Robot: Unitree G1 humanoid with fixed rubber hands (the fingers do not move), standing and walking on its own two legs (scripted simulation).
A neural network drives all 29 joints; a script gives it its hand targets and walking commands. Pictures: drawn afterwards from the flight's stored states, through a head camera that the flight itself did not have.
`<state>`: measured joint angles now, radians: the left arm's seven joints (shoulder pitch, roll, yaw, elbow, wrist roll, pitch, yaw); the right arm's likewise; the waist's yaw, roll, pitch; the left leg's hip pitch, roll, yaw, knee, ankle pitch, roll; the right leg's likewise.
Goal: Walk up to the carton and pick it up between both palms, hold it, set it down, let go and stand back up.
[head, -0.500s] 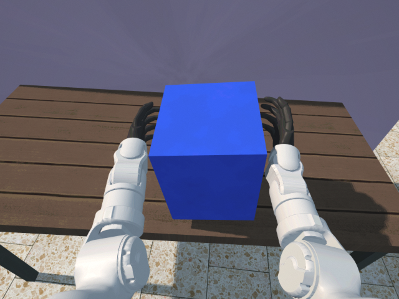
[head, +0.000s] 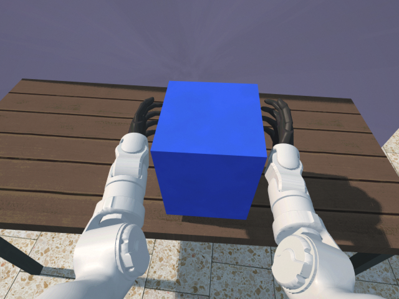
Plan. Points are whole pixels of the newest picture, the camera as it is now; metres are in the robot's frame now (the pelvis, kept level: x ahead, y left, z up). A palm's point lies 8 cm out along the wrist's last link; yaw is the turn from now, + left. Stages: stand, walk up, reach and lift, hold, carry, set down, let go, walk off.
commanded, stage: set down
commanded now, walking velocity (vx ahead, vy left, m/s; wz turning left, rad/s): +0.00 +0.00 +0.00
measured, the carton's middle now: (209, 153) +0.44 +0.00 +0.04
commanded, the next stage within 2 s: none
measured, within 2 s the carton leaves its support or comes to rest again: rests again in 1.26 s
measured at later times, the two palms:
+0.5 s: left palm (144, 135) +0.45 +0.14 +0.09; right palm (279, 146) +0.41 -0.15 +0.10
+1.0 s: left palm (148, 138) +0.44 +0.13 +0.08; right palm (281, 148) +0.41 -0.15 +0.10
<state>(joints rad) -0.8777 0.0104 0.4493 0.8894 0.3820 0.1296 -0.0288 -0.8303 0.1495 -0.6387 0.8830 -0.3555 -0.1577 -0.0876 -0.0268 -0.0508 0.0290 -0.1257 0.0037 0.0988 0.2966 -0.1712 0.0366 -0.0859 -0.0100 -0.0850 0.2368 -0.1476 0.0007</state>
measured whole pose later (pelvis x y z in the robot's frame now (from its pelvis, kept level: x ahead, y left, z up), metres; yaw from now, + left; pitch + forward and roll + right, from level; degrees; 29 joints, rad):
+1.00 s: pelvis +0.00 -0.01 +0.00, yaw +0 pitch +6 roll +0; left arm -0.94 0.04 0.58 1.04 0.42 0.02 -0.06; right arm -0.85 0.22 -0.74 0.82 -0.49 -0.11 -0.08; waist -0.07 -0.05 -0.01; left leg -0.26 0.01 0.10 0.29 -0.15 0.03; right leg -0.23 -0.01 -0.10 0.27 -0.15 -0.01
